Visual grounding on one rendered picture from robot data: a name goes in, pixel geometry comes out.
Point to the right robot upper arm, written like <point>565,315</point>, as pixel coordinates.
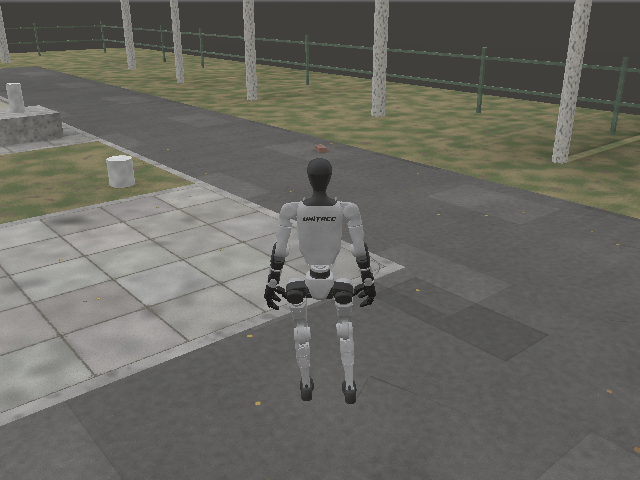
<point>351,212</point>

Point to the robot left forearm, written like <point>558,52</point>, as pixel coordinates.
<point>275,269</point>

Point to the left robot hand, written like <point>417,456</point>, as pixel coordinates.
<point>270,294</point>

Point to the robot left thigh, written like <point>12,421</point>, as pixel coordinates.
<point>297,301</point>

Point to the robot right foot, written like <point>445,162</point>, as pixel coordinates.
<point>350,395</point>

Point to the left robot upper arm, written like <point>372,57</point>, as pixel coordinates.
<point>288,211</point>

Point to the robot right forearm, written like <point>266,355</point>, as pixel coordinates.
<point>365,268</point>

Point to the right robot hand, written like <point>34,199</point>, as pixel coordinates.
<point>368,290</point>

